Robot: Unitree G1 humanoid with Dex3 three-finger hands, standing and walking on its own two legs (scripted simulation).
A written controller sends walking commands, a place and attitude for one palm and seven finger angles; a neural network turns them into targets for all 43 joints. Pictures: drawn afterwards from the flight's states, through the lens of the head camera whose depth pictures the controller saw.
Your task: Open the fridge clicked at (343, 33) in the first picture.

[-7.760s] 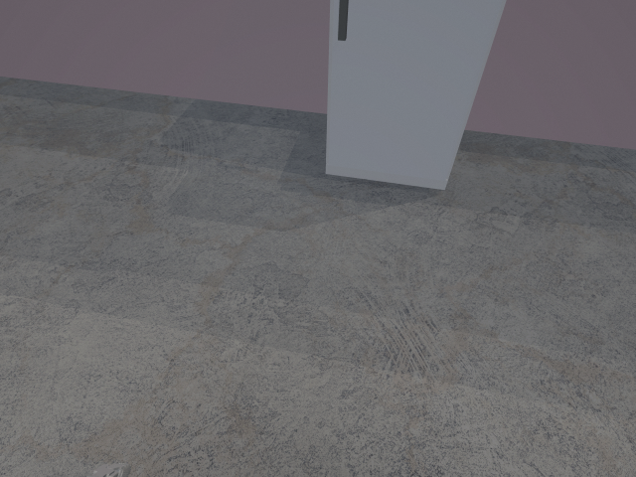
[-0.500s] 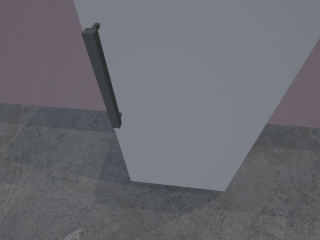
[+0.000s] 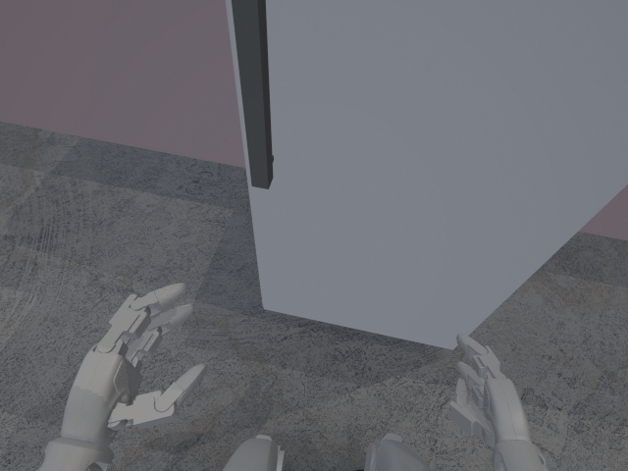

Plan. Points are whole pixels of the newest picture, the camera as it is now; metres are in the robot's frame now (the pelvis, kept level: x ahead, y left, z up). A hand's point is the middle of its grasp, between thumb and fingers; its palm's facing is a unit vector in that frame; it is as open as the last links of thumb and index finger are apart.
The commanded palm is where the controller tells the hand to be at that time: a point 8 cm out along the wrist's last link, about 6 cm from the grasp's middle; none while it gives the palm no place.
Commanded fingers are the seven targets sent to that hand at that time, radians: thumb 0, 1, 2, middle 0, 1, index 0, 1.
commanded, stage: raise the hand to about handle height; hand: left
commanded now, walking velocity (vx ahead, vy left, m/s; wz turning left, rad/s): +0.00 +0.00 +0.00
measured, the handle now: (260, 77) +0.54 +0.15 +0.19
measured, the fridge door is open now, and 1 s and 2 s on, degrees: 0 0 0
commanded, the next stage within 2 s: move the hooked fingers beside the handle in 1.50 s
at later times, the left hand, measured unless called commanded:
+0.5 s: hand (133, 310) +0.25 +0.23 +0.09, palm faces -0.06 -1.00 -0.07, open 12.6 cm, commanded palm +0.23 +0.29 +0.11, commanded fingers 0.00 -0.41 0.34 -0.29 -1.14 -0.29 -1.14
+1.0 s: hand (97, 239) +0.30 +0.27 +0.14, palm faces -0.04 -1.00 -0.07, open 13.9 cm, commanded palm +0.27 +0.32 +0.15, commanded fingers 0.00 -0.50 0.30 -0.30 -1.20 -0.30 -1.20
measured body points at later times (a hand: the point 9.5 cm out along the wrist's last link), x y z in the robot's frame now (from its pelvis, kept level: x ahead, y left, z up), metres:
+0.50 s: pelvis +0.02 +0.02 +0.03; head +0.07 +0.04 +0.48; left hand +0.25 +0.28 +0.10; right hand +0.19 -0.24 -0.02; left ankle -0.01 +0.10 -0.66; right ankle +0.06 -0.12 -0.66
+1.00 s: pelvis +0.03 +0.00 +0.05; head +0.06 +0.00 +0.50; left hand +0.30 +0.32 +0.15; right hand +0.19 -0.24 -0.02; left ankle -0.01 +0.10 -0.66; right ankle +0.06 -0.12 -0.66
